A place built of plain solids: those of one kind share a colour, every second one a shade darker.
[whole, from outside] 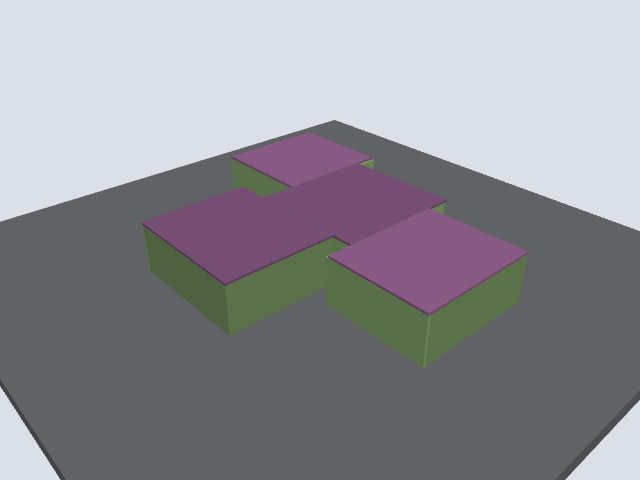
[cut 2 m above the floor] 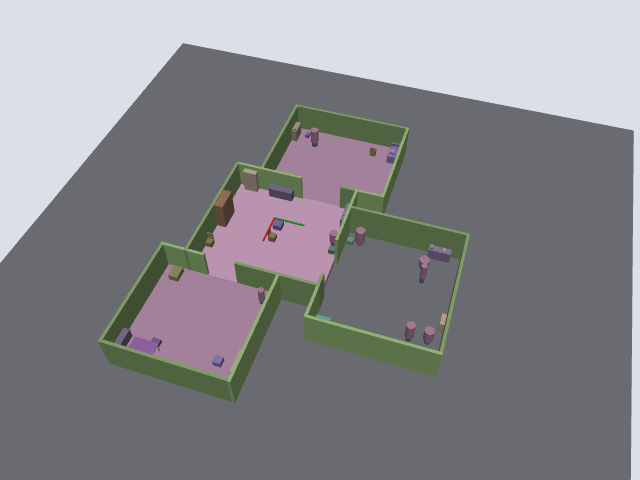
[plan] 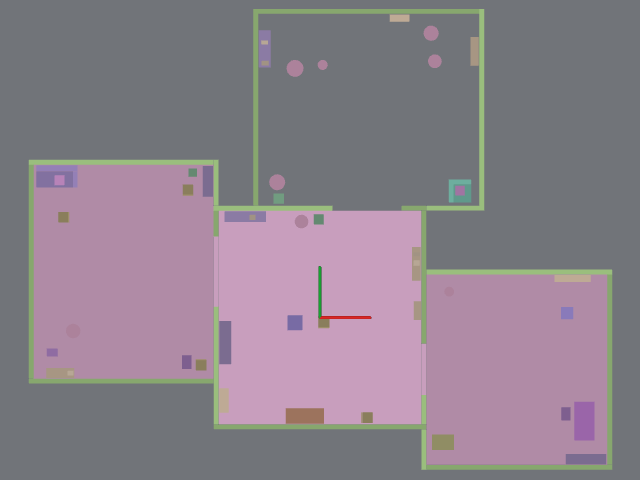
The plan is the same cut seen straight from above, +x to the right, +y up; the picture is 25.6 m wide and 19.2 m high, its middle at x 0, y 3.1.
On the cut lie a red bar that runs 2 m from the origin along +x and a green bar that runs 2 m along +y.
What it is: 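A storey of a house; a hub and three side rooms behind broad openings; the side rooms' floors lie 0.52 m, 0.104 m and not at all below the hub's; a bare drop, one riser, a flush line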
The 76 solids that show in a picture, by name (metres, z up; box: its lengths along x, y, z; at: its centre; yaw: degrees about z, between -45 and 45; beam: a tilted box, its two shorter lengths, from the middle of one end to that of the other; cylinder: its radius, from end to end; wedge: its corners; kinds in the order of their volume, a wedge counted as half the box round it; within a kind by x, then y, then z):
{
 "floor_1": {"box": [7.19, 8.56, 0.47], "at": [-7.85, 1.83, 0.18]},
 "floor_2": {"box": [0.2, 2.81, 0.47], "at": [-4.16, 1.83, 0.18]},
 "floor_3": {"box": [8.11, 8.55, 0.57], "at": [0.0, 0.0, 0.23]},
 "floor_4": {"box": [0.2, 2.05, 0.57], "at": [4.16, -2.07, 0.23]},
 "floor_5": {"box": [7.23, 7.62, 0.57], "at": [7.87, -2.09, 0.23]},
 "wall_1": {"box": [0.2, 8.56, 3.44], "at": [-11.55, 1.83, 1.67]},
 "wall_2": {"box": [7.39, 0.2, 3.44], "at": [-7.95, -2.55, 1.67]},
 "wall_3": {"box": [7.39, 0.2, 3.44], "at": [-7.95, 6.21, 1.67]},
 "wall_4": {"box": [0.2, 4.7, 3.44], "at": [-4.16, -1.92, 1.67]},
 "wall_5": {"box": [0.2, 1.03, 3.44], "at": [-4.16, 3.76, 1.67]},
 "wall_6": {"box": [0.2, 1.84, 3.44], "at": [-4.16, 5.39, 1.67]},
 "wall_7": {"box": [0.2, 7.87, 3.44], "at": [-2.57, 8.41, 1.67]},
 "wall_8": {"box": [4.76, 0.2, 3.44], "at": [-1.88, 4.37, 1.67]},
 "wall_9": {"box": [8.51, 0.2, 3.44], "at": [0.0, -4.37, 1.67]},
 "wall_10": {"box": [8.84, 0.2, 3.44], "at": [1.95, 12.25, 1.67]},
 "wall_11": {"box": [1.0, 0.2, 3.44], "at": [3.76, 4.37, 1.67]},
 "wall_12": {"box": [0.2, 1.62, 3.44], "at": [4.16, -5.29, 1.67]},
 "wall_13": {"box": [0.2, 1.18, 3.44], "at": [4.16, -3.69, 1.67]},
 "wall_14": {"box": [0.2, 5.32, 3.44], "at": [4.16, 1.61, 1.67]},
 "wall_15": {"box": [2.32, 0.2, 3.44], "at": [5.42, 4.37, 1.67]},
 "wall_16": {"box": [0.2, 7.87, 3.44], "at": [6.47, 8.41, 1.67]},
 "wall_17": {"box": [7.43, 0.2, 3.44], "at": [7.97, -6.0, 1.67]},
 "wall_18": {"box": [7.43, 0.2, 3.44], "at": [7.97, 1.82, 1.67]},
 "wall_19": {"box": [0.2, 7.62, 3.44], "at": [11.59, -2.09, 1.67]},
 "roof_1": {"box": [7.39, 8.96, 0.16], "at": [-7.95, 1.83, 3.47]},
 "roof_2": {"box": [8.51, 8.95, 0.16], "at": [0.0, 0.0, 3.47]},
 "roof_3": {"box": [9.24, 7.87, 0.16], "at": [1.95, 8.41, 3.47]},
 "roof_4": {"box": [7.43, 8.02, 0.16], "at": [7.97, -2.09, 3.47]},
 "case_1": {"box": [1.12, 0.4, 0.99], "at": [-10.39, -2.22, 0.91]},
 "case_2": {"box": [0.39, 0.99, 1.74], "at": [-3.84, -3.32, 1.39]},
 "case_3": {"box": [0.8, 0.29, 1.03], "at": [3.19, 11.98, 0.46]},
 "case_4": {"box": [0.36, 1.36, 0.95], "at": [3.86, 2.15, 0.99]},
 "case_5": {"box": [0.29, 0.75, 1.3], "at": [3.89, 0.28, 1.17]},
 "case_6": {"box": [0.33, 1.15, 1.27], "at": [6.19, 10.64, 0.59]},
 "case_7": {"box": [1.45, 0.28, 1.36], "at": [10.11, 1.56, 1.2]},
 "sideboard_1": {"box": [0.42, 1.24, 0.86], "at": [-4.49, 5.44, 0.85]},
 "sideboard_2": {"box": [0.49, 1.73, 0.77], "at": [-3.79, -1.01, 0.9]},
 "sideboard_3": {"box": [1.67, 0.43, 0.88], "at": [-2.99, 4.04, 0.96]},
 "sideboard_4": {"box": [0.48, 1.49, 0.89], "at": [-2.21, 10.75, 0.39]},
 "sideboard_5": {"box": [1.62, 0.41, 0.73], "at": [10.64, -5.67, 0.88]},
 "wardrobe_1": {"box": [1.53, 0.62, 2.1], "at": [-0.6, -3.94, 1.57]},
 "bush_1": {"cylinder": 0.29, "from": [-9.87, -0.54, 0.84], "to": [-9.87, -0.54, 1.94]},
 "bush_2": {"cylinder": 0.32, "from": [-1.71, 5.41, 0.29], "to": [-1.71, 5.41, 1.4]},
 "bush_3": {"cylinder": 0.34, "from": [-1.0, 9.96, 0.33], "to": [-1.0, 9.96, 0.92]},
 "bush_4": {"cylinder": 0.27, "from": [-0.74, 3.84, 0.91], "to": [-0.74, 3.84, 1.65]},
 "bush_5": {"cylinder": 0.2, "from": [0.11, 10.1, 0.52], "to": [0.11, 10.1, 1.69]},
 "bush_6": {"cylinder": 0.3, "from": [4.44, 11.37, 0.4], "to": [4.44, 11.37, 1.31]},
 "bush_7": {"cylinder": 0.27, "from": [4.59, 10.25, 0.44], "to": [4.59, 10.25, 1.58]},
 "bush_8": {"cylinder": 0.2, "from": [5.17, 1.03, 0.84], "to": [5.17, 1.03, 1.88]},
 "sofa_1": {"box": [0.19, 0.65, 0.65], "at": [-11.26, 5.53, 0.74]},
 "sofa_2": {"box": [1.29, 0.65, 0.46], "at": [-10.53, 5.53, 0.65]},
 "sofa_3": {"box": [1.66, 0.24, 0.86], "at": [-10.53, 5.97, 0.84]},
 "sofa_4": {"box": [0.19, 0.65, 0.65], "at": [-9.79, 5.53, 0.74]},
 "armchair_1": {"box": [0.19, 0.92, 0.92], "at": [5.25, 5.06, 0.41]},
 "armchair_2": {"box": [0.71, 0.19, 0.69], "at": [5.7, 4.69, 0.3]},
 "armchair_3": {"box": [0.71, 0.54, 0.5], "at": [5.7, 5.06, 0.2]},
 "armchair_4": {"box": [0.71, 0.19, 0.69], "at": [5.7, 5.43, 0.3]},
 "chair_1": {"box": [0.39, 0.42, 0.43], "at": [-10.28, 4.01, 0.63]},
 "chair_2": {"box": [0.05, 0.42, 0.82], "at": [-10.05, 4.01, 0.82]},
 "chair_3": {"box": [0.43, 0.4, 0.46], "at": [-5.28, 5.12, 0.65]},
 "chair_4": {"box": [0.43, 0.41, 0.41], "at": [-4.76, -1.91, 0.62]},
 "chair_5": {"box": [0.45, 0.41, 0.43], "at": [0.15, -0.17, 0.73]},
 "chair_6": {"box": [0.42, 0.44, 0.4], "at": [1.9, -4.01, 0.72]},
 "pouf_1": {"box": [0.59, 0.59, 0.42], "at": [-1.0, -0.21, 0.73]},
 "pouf_2": {"box": [0.5, 0.5, 0.4], "at": [9.89, 0.18, 0.72]},
 "lowtable_1": {"box": [0.87, 0.62, 0.42], "at": [4.92, -4.99, 0.73]},
 "toybox_1": {"box": [0.45, 0.32, 0.27], "at": [-10.71, -1.4, 0.55]},
 "toybox_2": {"box": [0.38, 0.55, 0.37], "at": [-5.33, -1.78, 0.6]},
 "toybox_3": {"box": [0.38, 0.53, 0.27], "at": [9.84, -3.86, 0.66]},
 "basket_1": {"box": [0.34, 0.34, 0.29], "at": [-5.09, 5.79, 0.56]},
 "basket_2": {"box": [0.42, 0.42, 0.34], "at": [-1.65, 4.75, 0.12]},
 "basket_3": {"box": [0.41, 0.41, 0.37], "at": [-0.05, 3.93, 0.7]},
 "table_1": {"box": [0.82, 1.55, 0.04], "at": [10.58, -4.15, 1.25]},
 "cushion_1": {"box": [0.4, 0.39, 0.16], "at": [-10.42, 5.49, 0.96]},
 "cushion_2": {"box": [0.39, 0.39, 0.13], "at": [5.6, 5.08, 0.52]},
 "books_1": {"box": [0.26, 0.23, 0.19], "at": [3.86, 2.18, 1.56]}
}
